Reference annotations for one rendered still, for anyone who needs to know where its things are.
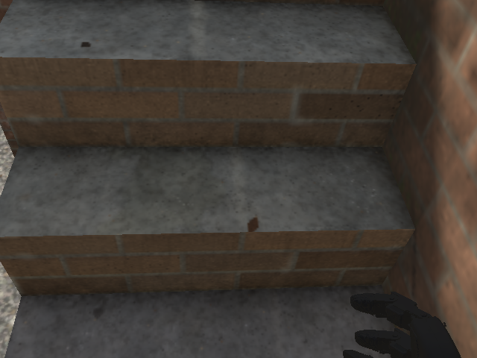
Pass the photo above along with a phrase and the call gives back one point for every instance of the right robot hand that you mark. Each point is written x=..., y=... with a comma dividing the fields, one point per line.
x=428, y=336

